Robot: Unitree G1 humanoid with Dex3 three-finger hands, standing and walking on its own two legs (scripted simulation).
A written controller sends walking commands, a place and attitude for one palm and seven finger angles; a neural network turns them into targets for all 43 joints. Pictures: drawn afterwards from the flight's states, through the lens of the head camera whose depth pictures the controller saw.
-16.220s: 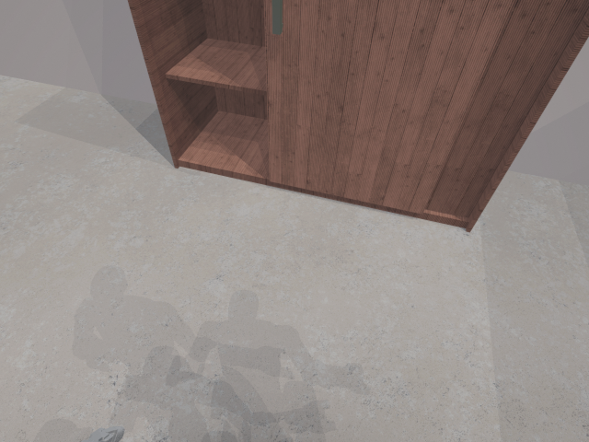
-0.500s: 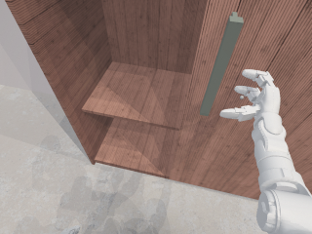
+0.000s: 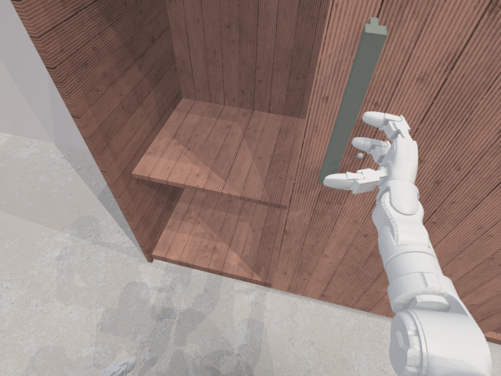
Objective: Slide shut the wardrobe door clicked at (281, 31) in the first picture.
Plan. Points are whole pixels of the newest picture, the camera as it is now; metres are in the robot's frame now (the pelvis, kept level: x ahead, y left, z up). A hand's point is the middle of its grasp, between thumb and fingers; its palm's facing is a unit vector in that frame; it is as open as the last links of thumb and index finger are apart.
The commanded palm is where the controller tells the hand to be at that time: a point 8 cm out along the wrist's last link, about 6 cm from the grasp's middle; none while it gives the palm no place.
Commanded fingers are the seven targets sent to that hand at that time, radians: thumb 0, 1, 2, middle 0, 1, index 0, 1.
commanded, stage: feel for the door with the fingertips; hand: right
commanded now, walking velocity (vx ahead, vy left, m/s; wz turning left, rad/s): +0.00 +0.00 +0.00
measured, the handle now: (345, 114) +0.51 -0.08 +0.17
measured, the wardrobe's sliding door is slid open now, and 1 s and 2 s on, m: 0.52 0.52 0.52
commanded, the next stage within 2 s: slide the fingers in behind the handle in 0.34 s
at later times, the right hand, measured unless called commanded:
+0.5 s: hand (364, 151) +0.46 -0.12 +0.13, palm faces +0.13 +0.99 +0.00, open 13.7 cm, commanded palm +0.43 -0.17 +0.13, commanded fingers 0.00 0.50 -0.30 0.30 1.20 0.30 1.20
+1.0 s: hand (352, 155) +0.45 -0.10 +0.13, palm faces +0.12 +0.99 +0.02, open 14.0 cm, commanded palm +0.42 -0.15 +0.13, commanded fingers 0.00 0.50 -0.30 0.30 1.20 0.30 1.20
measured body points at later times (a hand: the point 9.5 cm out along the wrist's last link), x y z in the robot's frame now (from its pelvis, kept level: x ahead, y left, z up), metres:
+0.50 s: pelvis -0.02 +0.00 +0.00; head +0.03 +0.00 +0.44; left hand +0.03 +0.26 -0.13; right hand +0.45 -0.17 +0.14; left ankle -0.02 +0.09 -0.72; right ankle +0.01 -0.07 -0.72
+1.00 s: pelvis -0.01 +0.01 +0.00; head +0.02 +0.01 +0.45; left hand +0.05 +0.26 -0.12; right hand +0.44 -0.15 +0.13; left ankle -0.02 +0.09 -0.72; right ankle +0.01 -0.07 -0.72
